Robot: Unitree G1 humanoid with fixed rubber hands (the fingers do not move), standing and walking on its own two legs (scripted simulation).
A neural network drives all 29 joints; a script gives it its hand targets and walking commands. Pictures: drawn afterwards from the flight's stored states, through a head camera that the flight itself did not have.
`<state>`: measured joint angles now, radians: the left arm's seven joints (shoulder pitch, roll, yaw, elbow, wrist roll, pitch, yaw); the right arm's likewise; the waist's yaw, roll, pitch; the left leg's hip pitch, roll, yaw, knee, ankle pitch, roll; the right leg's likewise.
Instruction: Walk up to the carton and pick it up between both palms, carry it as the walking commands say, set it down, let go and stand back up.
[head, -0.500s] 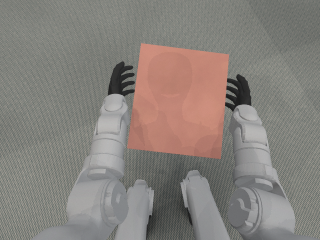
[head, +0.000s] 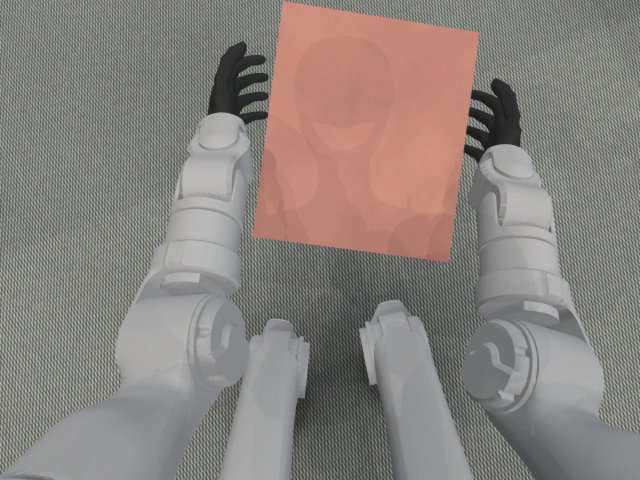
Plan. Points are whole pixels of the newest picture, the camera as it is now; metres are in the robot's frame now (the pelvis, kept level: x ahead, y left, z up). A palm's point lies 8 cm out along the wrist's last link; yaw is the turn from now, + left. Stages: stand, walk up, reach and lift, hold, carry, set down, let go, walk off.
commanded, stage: set down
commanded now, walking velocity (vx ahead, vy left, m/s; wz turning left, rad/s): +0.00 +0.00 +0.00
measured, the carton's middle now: (354, 153) +0.52 -0.07 -0.18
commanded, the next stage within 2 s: none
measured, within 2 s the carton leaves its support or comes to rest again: neither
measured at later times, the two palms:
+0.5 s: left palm (250, 125) +0.56 +0.07 -0.16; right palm (472, 159) +0.49 -0.23 -0.18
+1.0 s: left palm (255, 139) +0.58 +0.08 -0.24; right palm (451, 162) +0.51 -0.23 -0.25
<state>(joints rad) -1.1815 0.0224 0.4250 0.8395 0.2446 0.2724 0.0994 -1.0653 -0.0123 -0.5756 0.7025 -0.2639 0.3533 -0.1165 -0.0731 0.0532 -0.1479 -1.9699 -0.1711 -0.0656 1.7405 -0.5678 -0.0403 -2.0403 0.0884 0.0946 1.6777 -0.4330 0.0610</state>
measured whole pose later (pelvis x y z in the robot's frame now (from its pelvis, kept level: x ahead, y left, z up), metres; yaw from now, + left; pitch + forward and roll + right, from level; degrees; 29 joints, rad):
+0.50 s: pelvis +0.00 +0.00 -0.06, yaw +1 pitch +47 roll +2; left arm -1.36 0.11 0.35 0.90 0.15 0.25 0.14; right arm -1.20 -0.09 -0.53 0.70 -0.17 0.34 -0.10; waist -0.10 0.05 0.00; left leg -2.16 -0.19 -0.04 1.94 -0.61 -0.05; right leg -2.23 0.10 0.10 1.88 -0.47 0.08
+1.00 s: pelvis +0.00 +0.00 -0.10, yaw +1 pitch +43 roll +0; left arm -1.52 0.22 0.24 0.99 0.08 0.25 0.13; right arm -1.33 -0.16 -0.52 0.79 -0.13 0.32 -0.08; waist -0.12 0.03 0.21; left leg -2.22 -0.21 -0.05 2.11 -0.65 -0.06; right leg -2.28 0.07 0.06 2.05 -0.52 0.07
